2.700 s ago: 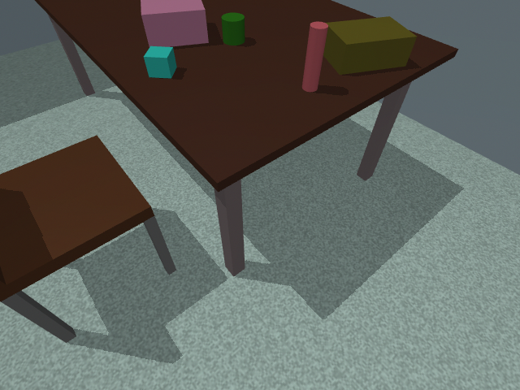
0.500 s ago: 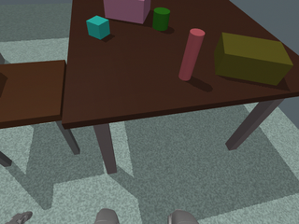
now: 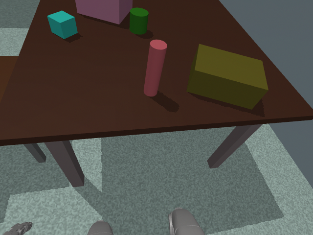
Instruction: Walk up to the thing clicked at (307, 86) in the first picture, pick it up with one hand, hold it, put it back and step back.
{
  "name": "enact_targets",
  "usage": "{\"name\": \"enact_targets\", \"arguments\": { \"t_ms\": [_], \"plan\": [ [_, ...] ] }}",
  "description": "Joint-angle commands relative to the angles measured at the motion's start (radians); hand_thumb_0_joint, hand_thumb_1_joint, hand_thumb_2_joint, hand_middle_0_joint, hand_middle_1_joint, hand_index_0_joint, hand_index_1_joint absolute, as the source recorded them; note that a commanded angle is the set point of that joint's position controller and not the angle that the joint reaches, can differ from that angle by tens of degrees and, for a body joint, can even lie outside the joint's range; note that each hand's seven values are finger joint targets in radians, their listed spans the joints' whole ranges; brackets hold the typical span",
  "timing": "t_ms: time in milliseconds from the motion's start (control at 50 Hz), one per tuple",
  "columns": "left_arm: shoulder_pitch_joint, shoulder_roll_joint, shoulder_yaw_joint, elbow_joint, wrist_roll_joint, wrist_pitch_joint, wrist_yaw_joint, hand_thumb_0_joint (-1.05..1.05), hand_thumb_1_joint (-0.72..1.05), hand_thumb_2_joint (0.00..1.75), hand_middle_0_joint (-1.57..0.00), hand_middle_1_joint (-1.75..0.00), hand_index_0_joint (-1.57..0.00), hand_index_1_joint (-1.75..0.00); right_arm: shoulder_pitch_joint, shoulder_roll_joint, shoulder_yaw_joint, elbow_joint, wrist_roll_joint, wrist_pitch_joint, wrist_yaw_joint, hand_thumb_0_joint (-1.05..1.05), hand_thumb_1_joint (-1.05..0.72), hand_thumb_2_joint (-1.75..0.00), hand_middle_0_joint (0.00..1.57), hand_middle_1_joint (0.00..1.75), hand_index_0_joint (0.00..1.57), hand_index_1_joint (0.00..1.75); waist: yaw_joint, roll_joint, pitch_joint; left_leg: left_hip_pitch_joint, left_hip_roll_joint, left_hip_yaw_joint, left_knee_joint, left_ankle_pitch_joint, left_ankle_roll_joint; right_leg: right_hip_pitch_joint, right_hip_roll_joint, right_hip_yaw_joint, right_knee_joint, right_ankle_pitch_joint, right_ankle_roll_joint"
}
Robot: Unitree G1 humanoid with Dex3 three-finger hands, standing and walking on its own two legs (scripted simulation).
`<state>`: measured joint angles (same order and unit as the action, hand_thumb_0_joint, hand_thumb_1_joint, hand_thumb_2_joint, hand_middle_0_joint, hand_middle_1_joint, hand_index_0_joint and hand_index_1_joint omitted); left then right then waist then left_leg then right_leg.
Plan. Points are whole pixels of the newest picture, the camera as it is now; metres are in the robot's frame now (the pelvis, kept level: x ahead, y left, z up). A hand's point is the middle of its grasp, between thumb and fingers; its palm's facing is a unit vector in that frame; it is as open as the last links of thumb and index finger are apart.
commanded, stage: walk up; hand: left
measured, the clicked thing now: (154, 70) +0.56 +0.00 +0.08
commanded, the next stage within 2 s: none
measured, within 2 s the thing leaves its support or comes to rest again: neither
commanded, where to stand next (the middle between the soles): +0.12 -0.26 m, yaw +6 degrees
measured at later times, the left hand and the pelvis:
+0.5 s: hand out of the picture +0.10 +0.05 -0.16, palm faces -0.01 -0.94 -0.34, open 7.4 cm; pelvis +0.04 -0.23 +0.00, yaw +3 degrees
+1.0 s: hand out of the picture +0.07 -0.06 -0.11, palm faces +0.08 -0.85 -0.53, open 7.4 cm; pelvis +0.06 -0.36 +0.01, yaw +4 degrees
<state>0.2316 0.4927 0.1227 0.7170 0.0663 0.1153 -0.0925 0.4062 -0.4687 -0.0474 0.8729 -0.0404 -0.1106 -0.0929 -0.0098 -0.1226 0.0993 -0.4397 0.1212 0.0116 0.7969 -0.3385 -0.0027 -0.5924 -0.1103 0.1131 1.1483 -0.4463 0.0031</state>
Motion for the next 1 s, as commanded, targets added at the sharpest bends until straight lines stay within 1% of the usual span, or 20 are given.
{"name": "enact_targets", "arguments": {
  "t_ms": [0,80,100,120,140,220,280,320,340,360,380,480,600,620,640,660,680,780,920,980],
  "plan": [
    [-0.044,0.168,0.067,-0.093,-0.006,-0.025,-0.001,0.00,0.90,0.90,-0.20,-0.30,-0.20,-0.30,0.039,-0.417,-0.132,-0.040,-0.004,-0.007,-0.027,0.00,-0.90,-0.90,0.20,0.30,0.20,0.30,-0.015,0.329,-0.065,-0.015,0.177,-0.277,-0.306,-0.233,0.234,-0.014,-0.008,-0.073,-0.107,-0.041,0.004],
    [0.189,0.176,0.098,0.008,0.001,-0.040,0.007,0.00,0.90,0.90,-0.20,-0.30,-0.20,-0.30,-0.052,-0.334,-0.097,-0.028,-0.013,0.026,-0.025,0.00,-0.90,-0.90,0.20,0.30,0.20,0.30,0.141,0.163,-0.160,-0.245,0.046,-0.054,0.023,-0.175,0.128,0.403,0.107,-0.196,-0.423,0.000,-0.020],
    [0.287,0.234,0.109,0.026,0.024,-0.050,0.016,0.00,0.90,0.90,-0.20,-0.30,-0.20,-0.30,-0.052,-0.220,-0.059,-0.033,-0.008,0.037,-0.025,0.00,-0.90,-0.90,0.20,0.30,0.20,0.30,0.214,-0.135,-0.124,-0.437,-0.055,0.086,0.394,-0.238,0.079,0.426,0.007,0.006,-0.601,-0.205,-0.057],
    [0.138,0.330,0.108,-0.031,0.011,-0.062,0.027,0.00,0.90,0.90,-0.20,-0.30,-0.20,-0.30,-0.118,-0.197,-0.065,-0.078,0.012,0.040,-0.043,0.00,-0.90,-0.90,0.20,0.30,0.20,0.30,0.149,-0.270,-0.046,-0.529,-0.158,0.005,0.493,-0.332,0.055,0.287,-0.189,0.494,-0.904,-0.276,-0.153],
    [0.004,0.351,0.109,-0.070,-0.009,-0.068,0.035,0.00,0.90,0.90,-0.20,-0.30,-0.20,-0.30,-0.117,-0.234,-0.081,-0.058,0.015,0.037,-0.057,0.00,-0.90,-0.90,0.20,0.30,0.20,0.30,0.077,-0.154,-0.013,-0.461,-0.086,-0.093,0.524,-0.262,0.051,0.252,-0.241,0.579,-0.949,-0.318,-0.193],
    [-0.083,0.223,0.071,-0.060,-0.005,-0.063,0.044,0.00,0.90,0.90,-0.20,-0.30,-0.20,-0.30,0.084,-0.263,-0.079,0.106,0.039,0.021,-0.037,0.00,-0.90,-0.90,0.20,0.30,0.20,0.30,-0.003,-0.129,-0.043,-0.186,-0.042,0.025,0.306,-0.174,0.051,0.216,-0.120,0.173,-0.669,0.018,-0.245],
    [-0.105,0.181,0.042,-0.084,0.003,-0.056,0.037,0.00,0.90,0.90,-0.20,-0.30,-0.20,-0.30,0.144,-0.217,-0.077,0.108,0.036,0.014,-0.028,0.00,-0.90,-0.90,0.20,0.30,0.20,0.30,-0.019,-0.123,-0.046,0.031,-0.097,0.076,0.059,-0.098,0.072,0.137,-0.102,0.105,-0.611,0.254,-0.260],
    [-0.142,0.132,0.014,-0.110,-0.002,-0.047,0.037,0.00,0.90,0.90,-0.20,-0.30,-0.20,-0.30,0.245,-0.214,-0.079,0.122,0.033,0.000,-0.034,0.00,-0.90,-0.90,0.20,0.30,0.20,0.30,-0.065,-0.030,-0.093,0.249,-0.081,0.025,-0.205,0.108,0.069,0.057,-0.042,0.003,-0.406,0.318,-0.200],
    [-0.112,0.076,-0.006,-0.122,-0.012,-0.050,0.037,0.00,0.90,0.90,-0.20,-0.30,-0.20,-0.30,0.260,-0.293,-0.102,0.099,0.007,-0.006,-0.044,0.00,-0.90,-0.90,0.20,0.30,0.20,0.30,-0.084,0.155,-0.127,0.382,0.084,-0.288,-0.333,0.056,0.114,-0.090,0.023,-0.051,-0.192,0.230,-0.119],
    [-0.049,0.056,-0.009,-0.113,-0.011,-0.042,0.042,0.00,0.90,0.90,-0.20,-0.30,-0.20,-0.30,0.187,-0.370,-0.122,0.041,-0.004,-0.008,-0.058,0.00,-0.90,-0.90,0.20,0.30,0.20,0.30,-0.028,0.225,-0.116,0.421,0.326,-0.676,-0.391,0.149,0.179,-0.236,0.113,-0.007,-0.037,-0.049,-0.047],
    [-0.007,0.168,0.021,-0.090,0.000,-0.028,0.054,0.00,0.90,0.90,-0.20,-0.30,-0.20,-0.30,0.144,-0.424,-0.137,0.019,0.030,-0.004,-0.060,0.00,-0.90,-0.90,0.20,0.30,0.20,0.30,-0.030,0.135,-0.160,0.374,0.436,-0.750,-0.390,0.169,0.260,-0.211,0.080,0.087,0.073,-0.142,-0.026],
    [0.034,0.161,0.043,-0.028,-0.035,-0.040,0.051,0.00,0.90,0.90,-0.20,-0.30,-0.20,-0.30,-0.039,-0.285,-0.098,-0.039,0.019,0.000,-0.033,0.00,-0.90,-0.90,0.20,0.30,0.20,0.30,0.040,0.233,-0.104,0.111,0.209,-0.238,-0.265,0.298,0.263,-0.042,0.080,0.067,0.188,-0.002,-0.015],
    [0.164,0.109,0.029,0.116,-0.067,-0.087,0.064,0.00,0.90,0.90,-0.20,-0.30,-0.20,-0.30,-0.191,-0.254,-0.073,-0.075,-0.016,0.058,0.046,0.00,-0.90,-0.90,0.20,0.30,0.20,0.30,0.068,0.305,-0.118,-0.135,0.037,-0.036,-0.122,-0.282,0.166,0.372,0.131,-0.201,-0.396,0.036,0.021],
    [0.200,0.132,0.038,0.143,-0.055,-0.102,0.080,0.00,0.90,0.90,-0.20,-0.30,-0.20,-0.30,-0.164,-0.188,-0.053,-0.063,-0.011,0.078,0.049,0.00,-0.90,-0.90,0.20,0.30,0.20,0.30,0.097,0.162,-0.103,-0.196,-0.004,0.010,0.100,-0.255,0.139,0.409,0.140,-0.158,-0.504,0.012,0.025],
    [0.216,0.207,0.048,0.140,-0.036,-0.116,0.097,0.00,0.90,0.90,-0.20,-0.30,-0.20,-0.30,-0.170,-0.093,-0.023,-0.085,0.001,0.090,0.049,0.00,-0.90,-0.90,0.20,0.30,0.20,0.30,0.121,-0.087,-0.049,-0.322,-0.070,0.064,0.351,-0.265,0.093,0.335,0.003,0.149,-0.648,-0.175,-0.033],
    [0.078,0.305,0.044,0.082,-0.031,-0.131,0.106,0.00,0.90,0.90,-0.20,-0.30,-0.20,-0.30,-0.177,-0.082,-0.024,-0.110,0.014,0.097,0.046,0.00,-0.90,-0.90,0.20,0.30,0.20,0.30,0.062,-0.131,-0.010,-0.323,-0.103,-0.123,0.376,-0.255,0.045,0.158,-0.230,0.636,-0.885,-0.277,-0.156],
    [-0.039,0.345,0.043,0.060,-0.037,-0.138,0.112,0.00,0.90,0.90,-0.20,-0.30,-0.20,-0.30,-0.227,-0.174,-0.051,-0.100,0.019,0.094,0.038,0.00,-0.90,-0.90,0.20,0.30,0.20,0.30,0.039,-0.024,0.046,-0.303,-0.052,-0.194,0.389,-0.218,0.032,0.092,-0.282,0.715,-0.934,-0.328,-0.218],
    [0.019,0.252,0.036,0.145,-0.047,-0.184,0.135,0.00,0.90,0.90,-0.20,-0.30,-0.20,-0.30,-0.132,-0.202,-0.075,0.010,0.020,0.112,0.070,0.00,-0.90,-0.90,0.20,0.30,0.20,0.30,0.024,-0.018,-0.007,-0.263,-0.050,-0.164,0.370,-0.078,0.034,0.297,-0.182,0.356,-0.715,0.066,-0.131],
    [0.125,0.194,0.020,0.144,-0.058,-0.206,0.178,0.00,0.90,0.90,-0.20,-0.30,-0.20,-0.30,-0.219,-0.149,-0.079,-0.048,0.008,0.141,0.095,0.00,-0.90,-0.90,0.20,0.30,0.20,0.30,0.059,-0.034,-0.116,-0.256,-0.093,-0.168,0.324,-0.035,0.001,0.526,-0.149,0.178,-0.588,0.725,-0.127],
    [0.133,0.207,0.024,0.125,-0.052,-0.205,0.177,0.00,0.90,0.90,-0.20,-0.30,-0.20,-0.30,-0.260,-0.131,-0.076,-0.071,0.008,0.142,0.099,0.00,-0.90,-0.90,0.20,0.30,0.20,0.30,0.065,-0.057,-0.121,-0.189,-0.076,-0.137,0.225,-0.083,-0.006,0.505,-0.174,0.155,-0.563,0.774,-0.192]
  ]
}}
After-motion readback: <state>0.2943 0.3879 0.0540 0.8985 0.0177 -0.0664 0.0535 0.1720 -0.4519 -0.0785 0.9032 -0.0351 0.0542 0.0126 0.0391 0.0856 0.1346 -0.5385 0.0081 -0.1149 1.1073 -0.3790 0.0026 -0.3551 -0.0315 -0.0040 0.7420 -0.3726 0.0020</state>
